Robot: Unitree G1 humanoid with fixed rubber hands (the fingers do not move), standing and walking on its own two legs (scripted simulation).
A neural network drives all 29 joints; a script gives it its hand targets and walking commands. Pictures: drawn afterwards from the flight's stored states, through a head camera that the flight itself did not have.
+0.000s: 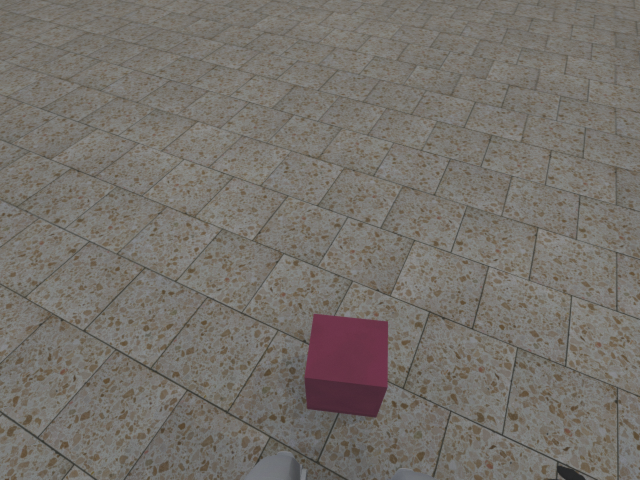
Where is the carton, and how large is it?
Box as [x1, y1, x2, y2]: [304, 314, 387, 417]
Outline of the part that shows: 314,314 304,377 307,408 375,417 387,387 387,321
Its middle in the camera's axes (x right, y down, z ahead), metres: +0.07 +0.37 +1.11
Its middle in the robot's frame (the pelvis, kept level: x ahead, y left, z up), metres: +0.51 -0.02 -0.61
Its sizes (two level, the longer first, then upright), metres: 0.207 0.181 0.257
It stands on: the floor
